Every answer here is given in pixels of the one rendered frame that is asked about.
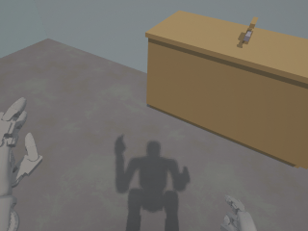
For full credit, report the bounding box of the right robot hand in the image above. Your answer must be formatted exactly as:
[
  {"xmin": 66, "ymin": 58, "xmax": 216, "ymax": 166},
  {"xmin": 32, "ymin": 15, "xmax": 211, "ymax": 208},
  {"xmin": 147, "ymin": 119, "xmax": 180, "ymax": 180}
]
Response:
[{"xmin": 220, "ymin": 194, "xmax": 257, "ymax": 231}]

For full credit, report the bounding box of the robot left forearm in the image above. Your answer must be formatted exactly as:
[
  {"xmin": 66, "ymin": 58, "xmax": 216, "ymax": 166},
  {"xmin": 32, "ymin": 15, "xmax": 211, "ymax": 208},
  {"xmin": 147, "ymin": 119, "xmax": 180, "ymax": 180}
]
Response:
[{"xmin": 0, "ymin": 195, "xmax": 20, "ymax": 231}]

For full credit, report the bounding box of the tap lever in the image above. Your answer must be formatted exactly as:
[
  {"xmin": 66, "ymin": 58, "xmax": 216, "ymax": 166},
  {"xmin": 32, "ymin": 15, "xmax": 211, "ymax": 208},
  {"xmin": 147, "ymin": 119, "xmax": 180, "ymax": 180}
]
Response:
[{"xmin": 244, "ymin": 31, "xmax": 252, "ymax": 41}]

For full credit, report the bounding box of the counter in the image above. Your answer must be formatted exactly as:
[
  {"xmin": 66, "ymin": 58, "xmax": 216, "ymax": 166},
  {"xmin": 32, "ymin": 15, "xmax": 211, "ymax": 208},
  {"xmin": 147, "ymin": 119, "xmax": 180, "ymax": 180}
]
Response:
[{"xmin": 145, "ymin": 11, "xmax": 308, "ymax": 169}]

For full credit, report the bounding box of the left robot hand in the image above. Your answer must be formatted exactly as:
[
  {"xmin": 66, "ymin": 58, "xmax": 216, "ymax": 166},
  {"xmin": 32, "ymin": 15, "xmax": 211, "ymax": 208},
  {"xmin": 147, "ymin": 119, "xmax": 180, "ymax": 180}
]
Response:
[{"xmin": 0, "ymin": 97, "xmax": 42, "ymax": 196}]

